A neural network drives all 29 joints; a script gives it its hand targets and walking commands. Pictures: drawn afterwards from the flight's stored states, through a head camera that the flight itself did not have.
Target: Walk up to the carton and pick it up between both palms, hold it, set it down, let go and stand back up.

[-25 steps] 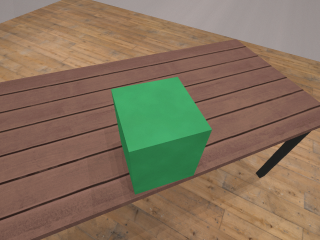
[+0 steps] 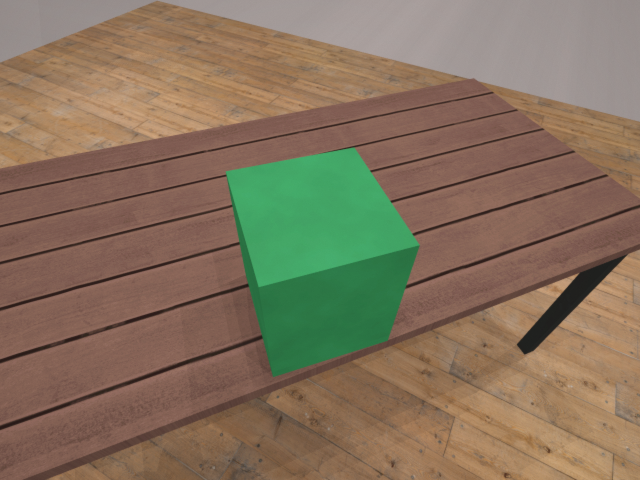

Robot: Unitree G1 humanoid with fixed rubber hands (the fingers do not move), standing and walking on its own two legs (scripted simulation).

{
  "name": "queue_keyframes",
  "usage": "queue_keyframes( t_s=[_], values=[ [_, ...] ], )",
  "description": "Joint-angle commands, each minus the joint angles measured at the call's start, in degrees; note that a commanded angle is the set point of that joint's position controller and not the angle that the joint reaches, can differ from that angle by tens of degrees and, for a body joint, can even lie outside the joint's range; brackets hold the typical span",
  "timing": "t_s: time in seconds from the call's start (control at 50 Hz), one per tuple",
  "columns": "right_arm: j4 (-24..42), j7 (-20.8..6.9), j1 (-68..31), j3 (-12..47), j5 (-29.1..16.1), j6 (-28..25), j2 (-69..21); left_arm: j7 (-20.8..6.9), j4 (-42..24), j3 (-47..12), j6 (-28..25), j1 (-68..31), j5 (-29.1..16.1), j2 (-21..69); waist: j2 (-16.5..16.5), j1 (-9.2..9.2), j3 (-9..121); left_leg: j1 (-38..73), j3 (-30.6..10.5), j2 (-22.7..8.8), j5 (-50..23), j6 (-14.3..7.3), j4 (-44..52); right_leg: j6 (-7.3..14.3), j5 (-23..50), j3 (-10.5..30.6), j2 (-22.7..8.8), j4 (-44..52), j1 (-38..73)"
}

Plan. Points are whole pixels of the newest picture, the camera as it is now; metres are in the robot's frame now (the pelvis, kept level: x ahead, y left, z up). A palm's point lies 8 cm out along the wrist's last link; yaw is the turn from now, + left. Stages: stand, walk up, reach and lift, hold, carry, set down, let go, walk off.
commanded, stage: walk up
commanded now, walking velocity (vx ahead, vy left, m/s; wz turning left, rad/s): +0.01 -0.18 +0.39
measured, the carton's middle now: (313, 263) +0.44 +0.01 -0.01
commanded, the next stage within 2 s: none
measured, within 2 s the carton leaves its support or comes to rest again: neither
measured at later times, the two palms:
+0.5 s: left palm out of the picture -0.08 +0.09 -0.11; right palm out of the picture +0.06 -0.41 -0.16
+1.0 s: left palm out of the picture -0.19 +0.08 -0.13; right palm out of the picture +0.10 -0.34 -0.13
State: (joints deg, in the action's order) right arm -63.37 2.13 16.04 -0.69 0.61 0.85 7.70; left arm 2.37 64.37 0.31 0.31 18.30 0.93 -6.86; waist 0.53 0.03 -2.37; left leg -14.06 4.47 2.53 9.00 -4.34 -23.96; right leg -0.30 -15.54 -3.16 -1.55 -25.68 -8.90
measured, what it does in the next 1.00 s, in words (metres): steps to the right: right foot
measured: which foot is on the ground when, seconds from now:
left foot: down 0.00-0.40, up 0.42-1.00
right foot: down 0.00-0.00, up 0.02-0.38, down 0.40-1.00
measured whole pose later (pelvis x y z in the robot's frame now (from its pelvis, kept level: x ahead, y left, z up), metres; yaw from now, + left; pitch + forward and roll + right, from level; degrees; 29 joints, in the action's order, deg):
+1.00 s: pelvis -0.05 -0.11 +0.00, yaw +14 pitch +2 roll +1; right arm -59.0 -1.3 5.9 -3.3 0.6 4.8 14.6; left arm 2.4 57.2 2.9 -1.1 27.3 2.6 -9.3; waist -1.0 4.1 -3.8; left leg -18.9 1.7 0.1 23.1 4.6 -40.5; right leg -2.5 -15.4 -5.0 -6.9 -27.4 -13.6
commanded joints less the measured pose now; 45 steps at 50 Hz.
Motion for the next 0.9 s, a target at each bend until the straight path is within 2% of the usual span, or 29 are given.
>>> queue_keyframes(
  t_s=[0.0, 0.02, 0.04, 0.06, 0.1, 0.14, 0.18, 0.22, 0.28, 0.3, 0.32, 0.34, 0.36, 0.38, 0.4, 0.42, 0.44, 0.46, 0.48, 0.5, 0.54, 0.56, 0.6, 0.68, 0.74, 0.76, 0.82, 0.86, 0.88],
  values=[
    [1.75, 1.28, 13.95, -4.47, 1.24, -0.23, 15.24, 0.12, -4.02, 3.99, 2.62, 2.09, 3.1, -11.82, 0.21, -5.3, -6.44, 0.51, -44.07, -29.99, 23.63, -6.71, 17.64, -1.73, -11.2, 3.33, 0.18, -23.37, -20.76],
    [2.1, 1.7, 12.13, -4.7, 1.44, -0.08, 15.3, -0.55, -4.83, 3.73, 2.8, 3.13, 3.2, -9.85, -0.17, -3.47, -6.4, -0.94, -42.79, -30.08, 24.68, -7.17, 18.0, -1.73, -8.9, 5.38, -1.19, -27.03, -21.65],
    [2.89, 1.96, 9.0, -4.92, 1.58, -0.1, 15.4, -1.26, -5.75, 3.19, 2.54, 4.41, 2.77, -8.02, 0.54, -1.38, -4.88, -1.28, -38.29, -27.62, 23.39, -5.95, 17.3, -1.8, -6.04, 6.28, -2.16, -29.25, -22.11],
    [3.64, 1.94, 6.64, -4.92, 1.46, -0.05, 14.43, -1.86, -5.91, 3.11, 2.28, 4.81, 2.39, -7.27, 3.29, -0.07, -3.02, -2.0, -32.32, -23.64, 22.14, -3.15, 16.62, -1.94, -3.51, 6.47, -2.14, -30.61, -20.5],
    [4.44, 1.56, 5.12, -5.05, 1.23, -0.15, 12.59, -2.49, -6.73, 4.09, 1.98, 3.72, 2.3, -8.53, 6.18, 0.56, 0.96, -2.16, -24.31, -17.59, 16.93, 0.46, 14.13, -2.24, 0.18, 4.71, -1.15, -32.28, -17.88],
    [5.26, 1.05, 3.93, -4.68, 1.24, -0.3, 10.53, -2.61, -7.3, 4.21, 1.95, 4.02, 1.57, -8.23, 11.29, 0.69, 2.7, -3.22, -18.8, -13.73, 14.19, 1.89, 12.85, -3.2, 1.55, 2.09, -0.08, -31.65, -15.93],
    [6.75, 0.69, 3.13, -5.22, 1.49, -0.42, 11.71, -2.58, -8.08, 3.85, 1.94, 4.19, 0.42, -7.47, 15.18, 0.16, 3.47, -4.32, -17.2, -12.63, 13.65, 1.81, 12.4, -4.4, -1.02, -1.01, 0.78, -27.18, -14.88],
    [7.4, 0.27, 3.64, -5.7, 1.92, -0.26, 11.98, -2.15, -9.12, 4.03, 1.91, 3.2, -0.24, -8.24, 19.2, -1.09, 2.9, -5.94, -18.55, -12.07, 15.1, 0.88, 12.29, -5.11, -5.68, -2.79, 1.1, -21.33, -12.66],
    [8.98, -0.1, 1.99, -6.22, 2.02, 0.42, 13.24, -0.86, -9.16, 4.18, 1.62, 4.29, -1.24, -8.31, 22.22, -1.65, 4.26, -6.49, -18.36, -9.69, 16.35, -0.04, 8.76, -4.37, -12.05, -5.04, 2.28, -10.04, -6.67],
    [9.29, -0.2, 0.73, -6.16, 1.68, 0.66, 13.14, -0.18, -9.09, 4.34, 1.09, 6.86, -1.38, -8.31, 20.45, -0.01, 5.17, -7.99, -18.04, -7.77, 16.81, 0.02, 5.5, -3.6, -8.56, -4.79, 2.25, -2.7, -2.02],
    [8.36, 0.03, 0.51, -5.85, 0.63, 1.06, 12.49, 0.34, -9.29, 4.62, -0.04, 8.86, -0.42, -9.75, 15.63, 2.92, 5.13, -10.1, -15.24, -3.14, 17.32, 0.16, -0.9, -3.97, -1.02, -3.6, 1.87, 5.29, 2.75],
    [8.82, 0.08, 0.28, -5.76, 0.59, 1.3, 10.23, 0.6, -8.43, 5.55, -0.83, 11.08, -0.28, -13.61, 3.02, 4.09, 2.73, -16.23, -11.39, 1.34, 17.92, 1.53, -12.23, -4.92, 0.27, 2.78, -3.15, 10.19, 5.5],
    [10.16, 0.18, 0.97, -5.07, 0.77, 1.45, 6.47, 0.82, -9.49, 6.47, -1.15, 11.13, 0.13, -18.47, -12.55, 3.66, 0.49, -26.62, -9.06, 3.94, 25.07, 4.71, -24.7, -4.63, -2.86, 19.8, -18.08, 13.94, 5.05],
    [10.22, 0.14, 4.83, -4.84, 1.77, 1.53, 5.3, 1.3, -10.08, 6.84, -0.76, 8.76, 0.83, -21.43, -15.92, 0.57, -1.94, -29.42, -11.66, 0.71, 24.51, 6.45, -33.2, -2.88, 3.12, 29.46, -28.94, 14.96, -2.24],
    [10.49, -0.49, 5.44, -5.65, 2.79, 1.88, 7.88, 1.8, -10.04, 7.01, -0.07, 6.14, 0.66, -23.47, -14.76, 0.25, -2.03, -26.94, -15.16, -1.48, 22.17, 6.12, -37.76, 0.91, -5.02, 32.31, -32.06, 18.49, -8.67],
    [11.05, -1.36, 2.91, -5.89, 2.64, 2.02, 9.73, 1.71, -10.31, 6.79, 0.07, 2.59, 0.67, -22.75, -15.93, -0.06, -5.16, -25.26, -17.61, -2.37, 19.17, 5.31, -40.04, 1.36, -10.73, 31.67, -30.36, 20.53, -13.97],
    [10.32, -2.23, 1.4, -6.18, 2.11, 2.05, 11.77, 1.33, -10.75, 5.49, -0.06, 0.15, 0.73, -18.34, -11.34, -1.43, -8.25, -25.02, -18.65, -2.04, 14.78, 4.73, -41.35, -2.26, -10.55, 24.02, -24.62, 18.05, -13.61],
    [8.73, -2.91, 2.16, -6.33, 1.56, 2.25, 11.68, 1.01, -10.91, 4.67, -0.28, -1.38, 0.56, -15.98, -9.97, -3.25, -9.01, -25.26, -17.41, -0.54, 10.49, 4.8, -42.98, -6.64, -2.01, 13.99, -18.54, 13.54, -11.23],
    [7.28, -3.31, 4.49, -5.98, 1.51, 2.49, 10.56, 0.96, -10.7, 4.71, -0.44, -0.58, 0.11, -14.79, -10.5, -4.52, -6.65, -26.02, -15.47, 0.9, 7.58, 4.73, -45.83, -10.48, 12.68, 7.34, -15.26, 8.8, -5.54],
    [6.86, -3.48, 5.57, -5.3, 1.7, 2.62, 9.28, 0.91, -9.98, 5.27, -0.65, 2.37, -0.28, -15.34, -13.22, -4.62, -5.15, -26.28, -13.82, 1.83, 6.39, 5.16, -48.67, -11.95, 29.32, 4.41, -14.95, 4.95, -1.98],
    [8.3, -3.87, 1.79, -4.72, 2.1, 2.99, 9.41, 0.87, -7.19, 5.17, -0.8, 12.41, -1.1, -13.79, -16.29, -1.31, -2.71, -24.62, -11.21, 2.43, 5.72, 6.32, -52.17, -11.93, 46.3, 4.32, -15.88, 1.84, 0.56],
    [8.89, -4.25, -0.31, -4.6, 1.95, 3.14, 10.07, 0.85, -6.53, 4.65, -0.69, 15.5, -1.22, -12.77, -16.62, -0.25, -1.59, -23.95, -10.7, 2.41, 5.12, 6.73, -52.58, -12.3, 48.04, 3.93, -15.5, 1.57, 1.72],
    [8.45, -4.69, -1.79, -4.47, 1.35, 3.72, 10.42, 0.94, -7.45, 3.89, -0.44, 15.44, -1.28, -11.82, -18.19, 0.1, -1.62, -23.94, -10.09, 2.98, 3.95, 7.52, -54.06, -12.58, 46.77, 1.46, -14.23, 1.94, 1.9],
    [8.46, -4.72, -7.18, -4.23, 1.58, 4.57, 11.88, 1.19, -8.43, 3.97, -1.06, 17.17, -1.41, -13.54, -16.93, 2.25, -0.77, -22.95, -9.88, 1.88, 2.2, 9.15, -49.98, -9.12, 46.07, 5.7, -14.68, 2.26, 5.98],
    [7.42, -4.33, -7.89, -4.01, 1.04, 4.8, 11.56, 1.44, -9.49, 4.14, -1.73, 16.5, -0.86, -14.26, -16.16, 2.38, 1.09, -22.49, -9.21, 0.36, 3.56, 10.12, -43.2, -3.35, 48.9, 10.17, -16.92, 1.74, 11.67],
    [6.93, -4.07, -8.64, -3.85, 0.93, 4.79, 11.21, 1.45, -9.61, 4.22, -1.93, 16.42, -0.57, -14.33, -14.63, 2.57, 1.15, -21.41, -8.94, -0.33, 4.66, 10.34, -40.73, -0.71, 47.46, 12.05, -17.75, 2.34, 11.48],
    [7.24, -3.26, -10.64, -3.29, 0.43, 4.55, 9.96, 1.3, -10.07, 4.57, -2.29, 14.85, 0.8, -14.61, -13.8, 3.05, 2.64, -18.67, -7.48, -2.5, 10.18, 10.62, -31.61, 7.18, 36.7, 15.54, -20.05, 4.04, 11.1],
    [7.23, -2.87, -10.93, -2.73, 0.21, 3.95, 8.42, 1.1, -10.22, 4.78, -2.37, 12.9, 1.62, -14.1, -13.49, 2.97, 3.35, -16.01, -5.63, -3.34, 13.69, 10.07, -22.96, 8.93, 27.43, 14.25, -19.21, 5.04, 10.08],
    [7.37, -2.84, -11.31, -2.56, 0.09, 3.44, 7.87, 1.0, -9.51, 5.15, -2.29, 14.0, 1.98, -14.43, -13.35, 3.61, 3.76, -13.97, -4.64, -3.66, 14.83, 9.66, -18.8, 9.2, 18.07, 14.23, -18.97, 6.82, 9.06]
  ],
)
